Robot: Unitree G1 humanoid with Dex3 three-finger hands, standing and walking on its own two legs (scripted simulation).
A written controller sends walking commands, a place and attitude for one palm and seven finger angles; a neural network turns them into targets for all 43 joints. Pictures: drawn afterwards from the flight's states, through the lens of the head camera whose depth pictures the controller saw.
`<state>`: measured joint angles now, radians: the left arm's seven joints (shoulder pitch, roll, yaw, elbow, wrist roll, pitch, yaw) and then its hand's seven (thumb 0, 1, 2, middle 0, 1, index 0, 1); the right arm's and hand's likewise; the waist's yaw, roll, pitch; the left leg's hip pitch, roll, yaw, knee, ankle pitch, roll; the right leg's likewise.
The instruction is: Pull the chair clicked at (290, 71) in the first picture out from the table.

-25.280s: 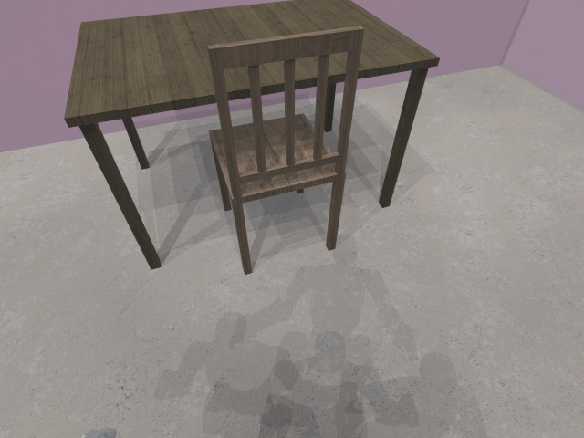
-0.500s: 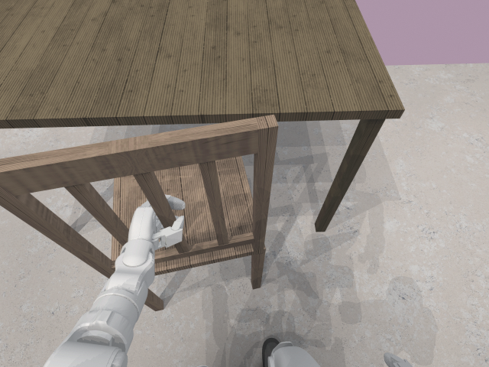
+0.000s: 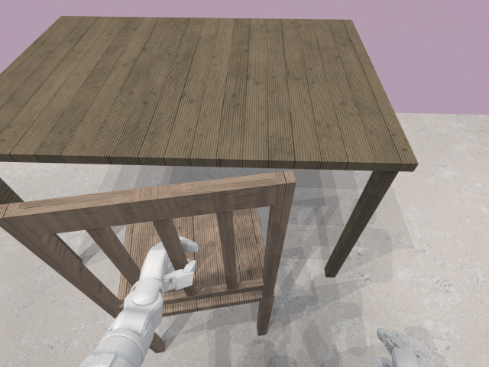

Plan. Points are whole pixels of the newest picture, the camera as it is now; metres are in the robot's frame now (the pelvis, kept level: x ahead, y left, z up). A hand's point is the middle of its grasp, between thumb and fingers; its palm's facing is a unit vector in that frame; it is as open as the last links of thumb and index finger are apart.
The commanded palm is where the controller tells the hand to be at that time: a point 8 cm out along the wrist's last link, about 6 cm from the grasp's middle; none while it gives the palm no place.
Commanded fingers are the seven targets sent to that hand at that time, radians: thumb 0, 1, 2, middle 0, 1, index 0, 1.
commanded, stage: stop walking, hand still on the chair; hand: left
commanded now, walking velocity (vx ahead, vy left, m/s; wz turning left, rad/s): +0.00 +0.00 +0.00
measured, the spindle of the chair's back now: (179, 262) +0.32 +0.14 -0.07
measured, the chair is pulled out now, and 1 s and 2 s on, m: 0.12 0.12 0.12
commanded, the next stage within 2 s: open the thumb and straighten the fingers in 0.16 s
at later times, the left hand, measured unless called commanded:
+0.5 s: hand (185, 270) +0.30 +0.13 -0.06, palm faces -0.03 -0.99 -0.15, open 7.8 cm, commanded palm +0.27 +0.18 -0.04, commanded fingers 0.00 -0.55 0.20 -0.43 -1.23 -0.43 -1.23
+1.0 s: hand (184, 277) +0.29 +0.13 -0.07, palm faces -0.02 -0.99 -0.15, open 17.0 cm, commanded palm +0.27 +0.18 -0.05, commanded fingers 0.00 -0.55 0.20 0.00 0.00 0.00 0.00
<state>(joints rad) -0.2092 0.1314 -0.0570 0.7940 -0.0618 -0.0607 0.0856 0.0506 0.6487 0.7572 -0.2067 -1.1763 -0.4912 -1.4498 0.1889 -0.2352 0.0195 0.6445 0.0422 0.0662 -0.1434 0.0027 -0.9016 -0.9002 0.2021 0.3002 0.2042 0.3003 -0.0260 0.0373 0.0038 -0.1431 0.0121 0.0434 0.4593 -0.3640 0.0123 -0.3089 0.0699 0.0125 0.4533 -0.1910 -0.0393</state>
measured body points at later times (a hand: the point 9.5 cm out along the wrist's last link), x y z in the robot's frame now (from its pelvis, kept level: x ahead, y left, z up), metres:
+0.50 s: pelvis -0.01 +0.00 -0.02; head +0.02 +0.00 +0.43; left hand +0.30 +0.18 -0.05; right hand +0.11 -0.25 -0.13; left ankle -0.08 +0.10 -0.74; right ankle +0.02 -0.09 -0.74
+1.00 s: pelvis -0.05 +0.00 -0.04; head +0.00 -0.02 +0.40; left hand +0.29 +0.18 -0.06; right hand +0.08 -0.24 -0.16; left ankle -0.08 +0.10 -0.74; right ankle +0.02 -0.09 -0.74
